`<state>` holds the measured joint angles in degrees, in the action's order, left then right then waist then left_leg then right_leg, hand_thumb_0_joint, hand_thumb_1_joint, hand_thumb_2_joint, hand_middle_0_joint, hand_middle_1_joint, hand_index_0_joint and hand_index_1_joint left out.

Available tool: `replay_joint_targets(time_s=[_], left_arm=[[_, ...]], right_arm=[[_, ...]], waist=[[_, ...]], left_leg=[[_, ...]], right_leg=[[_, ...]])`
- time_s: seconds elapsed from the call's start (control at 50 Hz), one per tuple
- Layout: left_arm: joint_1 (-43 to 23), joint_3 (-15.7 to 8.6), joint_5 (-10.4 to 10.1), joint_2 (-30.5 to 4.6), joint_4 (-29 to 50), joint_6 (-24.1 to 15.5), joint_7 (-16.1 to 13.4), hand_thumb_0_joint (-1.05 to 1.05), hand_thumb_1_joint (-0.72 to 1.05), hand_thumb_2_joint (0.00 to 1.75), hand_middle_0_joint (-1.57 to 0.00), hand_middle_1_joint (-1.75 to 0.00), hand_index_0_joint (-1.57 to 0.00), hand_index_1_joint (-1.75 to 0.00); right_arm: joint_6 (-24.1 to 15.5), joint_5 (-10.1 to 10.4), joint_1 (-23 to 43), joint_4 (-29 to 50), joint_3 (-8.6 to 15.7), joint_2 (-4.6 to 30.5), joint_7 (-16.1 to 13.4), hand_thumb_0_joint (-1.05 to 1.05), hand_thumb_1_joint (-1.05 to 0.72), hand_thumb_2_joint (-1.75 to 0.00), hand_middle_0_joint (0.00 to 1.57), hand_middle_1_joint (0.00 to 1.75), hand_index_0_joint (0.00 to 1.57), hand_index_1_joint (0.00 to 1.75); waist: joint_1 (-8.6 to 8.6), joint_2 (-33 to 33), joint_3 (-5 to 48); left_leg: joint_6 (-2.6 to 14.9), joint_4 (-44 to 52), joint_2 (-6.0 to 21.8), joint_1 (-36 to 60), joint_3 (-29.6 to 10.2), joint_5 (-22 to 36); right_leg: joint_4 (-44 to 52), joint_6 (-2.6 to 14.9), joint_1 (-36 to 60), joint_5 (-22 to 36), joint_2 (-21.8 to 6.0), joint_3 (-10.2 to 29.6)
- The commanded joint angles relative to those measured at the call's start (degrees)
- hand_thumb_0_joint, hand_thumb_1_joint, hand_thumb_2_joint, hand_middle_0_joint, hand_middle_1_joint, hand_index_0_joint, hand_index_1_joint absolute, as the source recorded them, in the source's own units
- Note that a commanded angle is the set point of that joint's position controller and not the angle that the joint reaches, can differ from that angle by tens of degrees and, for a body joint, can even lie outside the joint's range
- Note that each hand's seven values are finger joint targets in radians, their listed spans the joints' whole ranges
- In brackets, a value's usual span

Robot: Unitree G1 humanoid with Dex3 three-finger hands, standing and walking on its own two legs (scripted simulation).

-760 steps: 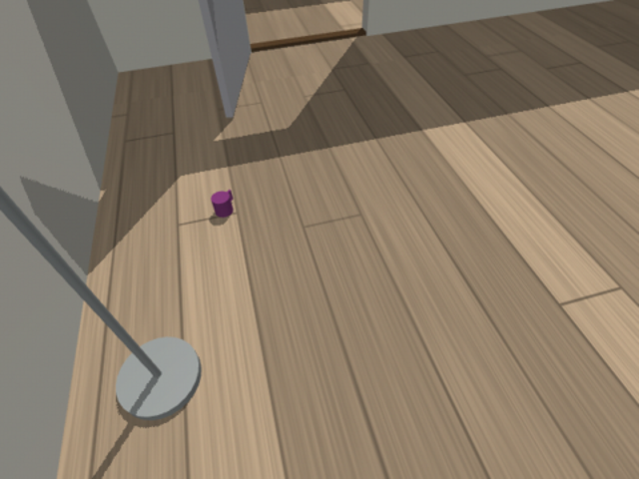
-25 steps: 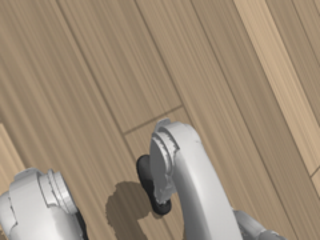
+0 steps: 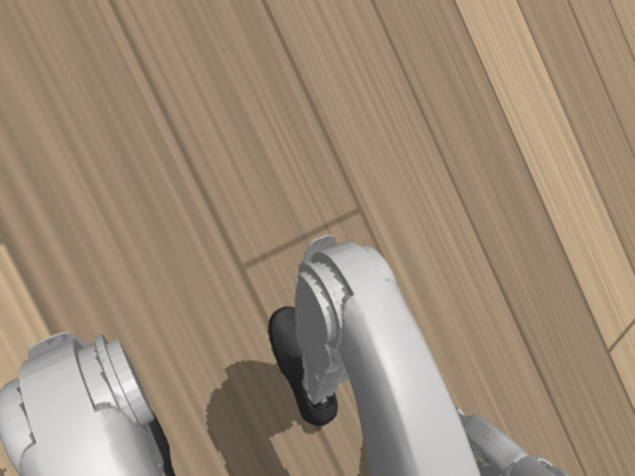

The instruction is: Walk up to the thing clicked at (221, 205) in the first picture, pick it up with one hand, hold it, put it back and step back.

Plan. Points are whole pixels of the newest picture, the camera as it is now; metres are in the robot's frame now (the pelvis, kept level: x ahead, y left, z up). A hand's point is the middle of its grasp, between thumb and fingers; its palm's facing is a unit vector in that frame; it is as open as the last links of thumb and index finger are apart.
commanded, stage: settle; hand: left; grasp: from above
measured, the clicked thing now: out of the picture +0.48 +0.30 -0.27
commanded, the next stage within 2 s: lift in 0.96 s
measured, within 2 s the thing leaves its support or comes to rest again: leaves its support in 0.50 s
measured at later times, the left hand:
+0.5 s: hand out of the picture +0.45 +0.32 -0.22, palm faces -0.42 -0.11 -0.90, open 10.8 cm
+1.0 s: hand out of the picture +0.43 +0.32 -0.13, palm faces -0.50 -0.10 -0.86, open 10.6 cm
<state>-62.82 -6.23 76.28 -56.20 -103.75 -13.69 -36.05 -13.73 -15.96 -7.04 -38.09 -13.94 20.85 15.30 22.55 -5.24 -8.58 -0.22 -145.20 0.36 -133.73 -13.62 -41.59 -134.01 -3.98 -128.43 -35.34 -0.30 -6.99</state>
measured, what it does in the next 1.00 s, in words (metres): stands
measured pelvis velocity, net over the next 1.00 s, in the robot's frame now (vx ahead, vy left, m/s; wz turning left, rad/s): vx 0.00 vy -0.01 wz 0.10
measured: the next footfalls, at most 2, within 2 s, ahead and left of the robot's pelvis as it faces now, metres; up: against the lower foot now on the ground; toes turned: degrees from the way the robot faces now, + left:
none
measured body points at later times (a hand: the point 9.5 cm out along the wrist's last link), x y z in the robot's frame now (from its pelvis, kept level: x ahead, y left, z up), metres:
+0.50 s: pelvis +0.01 +0.00 +0.01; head +0.27 +0.11 +0.35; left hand +0.47 +0.32 -0.17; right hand +0.06 -0.27 -0.06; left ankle +0.06 +0.12 -0.27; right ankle +0.13 -0.13 -0.27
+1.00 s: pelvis +0.00 -0.01 +0.04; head +0.24 +0.08 +0.41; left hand +0.46 +0.32 -0.08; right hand +0.10 -0.28 -0.06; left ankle +0.06 +0.12 -0.27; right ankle +0.13 -0.13 -0.27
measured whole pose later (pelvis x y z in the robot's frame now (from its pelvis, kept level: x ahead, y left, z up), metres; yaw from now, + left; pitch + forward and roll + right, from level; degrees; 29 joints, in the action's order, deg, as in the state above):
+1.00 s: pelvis +0.00 -0.01 +0.04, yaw +6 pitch +35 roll -9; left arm -53.8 -2.8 69.8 -41.2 -76.9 -9.3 -16.2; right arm -4.2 -7.2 -8.4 -38.6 -3.2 17.4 10.3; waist 14.4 1.1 1.8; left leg -0.3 -134.5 -0.3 -130.0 -7.8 -39.9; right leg -128.0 -2.8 -126.6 -36.6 -2.7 -2.9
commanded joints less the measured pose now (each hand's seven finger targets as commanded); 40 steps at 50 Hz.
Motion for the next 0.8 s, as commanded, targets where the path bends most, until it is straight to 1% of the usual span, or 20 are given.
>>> replay_joint_targets(time_s=[0.0,0.06,0.12,0.18,0.22,0.24,0.26,0.3,0.32,0.4,0.5,0.54,0.56,0.6,0.62,0.68,0.7,0.74,0.76,0.78], left_arm=[[-12.76,0.04,-0.51,-10.66,4.74,0.2,-2.01,0.0,0.3,0.88,-0.65,-0.96,-0.67,-0.94],[-12.47,0.1,-0.37,-11.59,5.07,0.52,-1.63,0.0,0.19,0.89,-0.63,-0.96,-0.65,-0.94],[-13.15,-0.17,-0.5,-11.61,7.64,1.15,-1.18,0.0,0.19,0.86,-0.63,-0.95,-0.65,-0.92],[-13.7,-1.99,-1.02,-13.39,10.06,1.45,-1.41,0.0,0.16,0.86,-0.6,-0.96,-0.62,-0.94],[-13.34,-1.6,-1.27,-11.94,12.15,1.68,-1.01,0.0,0.15,0.87,-0.6,-0.95,-0.62,-0.93],[-16.26,-1.48,-1.77,-12.06,16.83,1.38,-0.84,0.0,0.16,0.86,-0.6,-0.95,-0.62,-0.93],[-14.77,-1.47,-1.91,-11.43,15.62,1.67,-0.6,0.0,0.16,0.85,-0.59,-0.95,-0.62,-0.93],[-13.54,-1.84,-2.19,-10.98,17.7,1.99,0.11,0.0,0.14,0.82,-0.57,-0.94,-0.6,-0.91],[-14.53,-2.92,-2.63,-11.84,22.82,1.79,0.07,0.0,0.15,0.81,-0.57,-0.94,-0.6,-0.91],[-11.3,-3.57,-4.24,-9.15,28.18,3.12,1.14,0.0,0.19,0.84,-0.61,-0.93,-0.64,-0.91],[-8.95,-2.81,-6.25,-5.42,36.86,5.72,3.7,0.0,0.31,0.84,-0.72,-0.89,-0.74,-0.87],[-10.55,-0.92,-6.44,-2.07,35.62,6.62,5.47,0.0,0.38,0.84,-0.77,-0.87,-0.79,-0.85],[-12.88,-0.23,-6.28,-1.86,34.27,6.75,6.52,0.0,0.4,0.84,-0.79,-0.87,-0.81,-0.85],[-13.07,-0.3,-6.74,-2.24,36.93,6.91,7.91,0.0,0.45,0.88,-0.84,-0.86,-0.86,-0.85],[-11.51,0.64,-6.85,-0.92,36.21,7.1,8.83,0.0,0.48,0.88,-0.87,-0.87,-0.88,-0.86],[-11.68,0.98,-7.36,-0.33,36.23,7.41,11.35,0.0,0.56,0.95,-0.94,-0.89,-0.95,-0.88],[-11.96,0.98,-7.7,-0.25,37.62,7.26,12.07,0.0,0.56,0.98,-0.95,-0.89,-0.95,-0.89],[-11.65,1.95,-7.78,1.66,36.06,6.98,13.46,0.0,0.61,1.0,-0.99,-0.9,-0.99,-0.9],[-11.66,1.93,-8.18,1.86,36.67,6.79,13.99,0.0,0.61,1.01,-1.0,-0.89,-1.0,-0.9],[-11.78,2.11,-7.85,1.85,35.67,6.45,14.7,0.0,0.63,1.01,-1.01,-0.88,-1.01,-0.89]], right_arm=[[0.36,0.58,-11.54,-0.76,5.55,18.75,-0.51,0.0,-0.9,-0.9,0.2,0.3,0.2,0.3],[0.17,0.61,-11.48,-0.36,5.56,18.51,-0.65,0.0,-0.92,-0.91,0.2,0.3,0.2,0.3],[0.12,0.68,-12.19,-0.51,6.08,18.49,-0.44,0.0,-0.92,-0.91,0.2,0.3,0.2,0.3],[0.29,1.13,-12.52,-0.62,6.54,18.59,-0.53,0.0,-0.92,-0.91,0.2,0.3,0.2,0.3],[0.34,1.16,-12.79,-0.69,7.09,18.01,-0.31,0.0,-0.92,-0.91,0.2,0.3,0.2,0.3],[0.36,1.5,-12.55,-1.46,7.15,17.62,-0.25,0.0,-0.92,-0.91,0.2,0.3,0.2,0.3],[0.41,1.55,-12.87,-1.6,7.28,17.33,-0.12,0.0,-0.92,-0.91,0.2,0.3,0.2,0.3],[0.37,2.02,-13.08,-1.84,8.27,17.17,0.16,0.0,-0.92,-0.91,0.2,0.3,0.2,0.3],[0.72,2.32,-13.29,-2.2,8.86,17.05,0.09,0.0,-0.92,-0.91,0.2,0.3,0.2,0.3],[1.74,4.0,-13.34,-2.67,10.91,15.35,0.63,0.0,-0.91,-0.9,0.2,0.3,0.2,0.3],[3.9,6.85,-13.17,-3.16,13.93,14.14,0.13,0.0,-0.91,-0.9,0.2,0.3,0.2,0.3],[4.75,7.44,-13.91,-4.21,14.51,13.39,-0.03,0.0,-0.91,-0.9,0.2,0.3,0.2,0.3],[4.97,7.42,-14.18,-4.56,14.48,13.06,-0.18,0.0,-0.91,-0.9,0.2,0.3,0.2,0.3],[5.85,8.05,-14.25,-3.6,15.08,12.93,-1.06,0.0,-0.91,-0.9,0.2,0.3,0.2,0.3],[6.18,8.14,-14.14,-3.62,15.07,12.27,-1.28,0.0,-0.91,-0.9,0.2,0.3,0.2,0.3],[7.3,8.67,-14.68,-3.14,15.43,11.84,-2.21,0.0,-0.91,-0.91,0.2,0.3,0.2,0.3],[7.67,8.88,-14.45,-3.02,15.52,11.63,-2.6,0.0,-0.92,-0.91,0.2,0.3,0.2,0.3],[8.15,8.91,-14.52,-2.68,15.47,11.17,-3.23,0.0,-0.92,-0.91,0.2,0.3,0.2,0.3],[8.38,9.05,-14.73,-2.66,15.54,11.14,-3.64,0.0,-0.91,-0.9,0.2,0.3,0.2,0.3],[8.55,9.03,-15.04,-2.47,15.44,11.31,-3.9,0.0,-0.91,-0.9,0.2,0.3,0.2,0.3]], waist=[[3.37,25.05,32.61],[3.34,23.99,33.54],[2.8,26.05,35.45],[1.94,26.78,37.8],[1.75,28.24,38.73],[0.49,29.45,40.95],[1.11,30.66,40.99],[0.51,30.62,42.14],[-1.22,32.6,45.8],[-3.44,34.66,50.39],[-6.2,35.96,55.45],[-5.0,33.52,52.69],[-3.92,31.93,51.24],[-5.36,31.39,54.03],[-5.98,30.94,53.93],[-5.76,27.85,53.26],[-6.37,27.58,54.68],[-5.59,26.41,52.2],[-5.94,25.19,52.45],[-5.18,24.3,51.19]], left_leg=[[0.63,17.01,0.26,24.75,5.5,8.84],[0.94,16.12,0.24,24.72,6.33,8.01],[0.91,16.53,0.11,26.19,6.63,10.39],[0.77,16.89,0.16,26.8,6.6,10.69],[0.59,17.07,0.18,28.38,6.85,11.55],[0.47,16.54,0.03,28.63,6.96,12.29],[0.35,17.09,-0.03,29.71,7.15,12.47],[0.4,16.51,0.0,30.42,7.38,13.18],[0.24,17.6,-0.27,31.47,7.78,14.34],[0.25,18.1,-0.35,33.18,8.92,15.63],[0.14,20.27,-0.7,36.01,10.18,19.25],[0.14,21.04,-0.77,35.34,9.77,18.39],[0.41,20.54,-0.68,34.79,9.65,16.93],[0.68,21.89,-1.08,35.25,10.01,16.01],[0.72,22.16,-1.17,35.19,10.58,16.39],[1.08,23.23,-1.35,34.67,10.93,16.02],[1.01,23.81,-1.45,34.96,10.94,16.33],[0.98,24.03,-1.51,33.97,11.05,16.13],[1.07,24.11,-1.53,34.28,11.03,16.45],[1.19,23.68,-1.62,33.29,11.03,16.53]], right_leg=[[10.09,4.86,17.34,9.37,2.45,-7.63],[10.77,4.65,18.75,9.13,2.68,-7.05],[10.85,4.76,19.4,10.82,2.66,-6.87],[10.83,5.01,20.07,11.02,2.51,-6.79],[10.67,5.12,19.96,11.74,2.48,-6.67],[10.43,5.21,19.06,11.99,2.33,-6.6],[10.45,5.38,19.46,12.22,2.2,-6.48],[10.18,5.37,19.02,12.88,2.14,-6.29],[10.66,5.61,20.07,13.25,2.18,-6.04],[10.63,6.1,20.3,14.45,2.09,-5.04],[10.98,6.46,19.72,17.11,1.46,-3.65],[10.86,6.53,17.07,16.18,1.17,-3.48],[11.19,6.5,15.98,14.87,1.43,-3.39],[12.78,6.61,18.01,13.91,1.17,-2.74],[13.12,6.62,19.02,14.13,1.2,-2.41],[14.62,6.38,20.48,13.96,1.03,-1.91],[14.85,6.43,21.06,14.02,0.95,-1.85],[15.45,6.3,20.91,13.68,0.77,-1.78],[15.98,6.22,21.27,13.91,0.66,-1.7],[16.23,6.2,21.23,13.83,0.65,-1.71]])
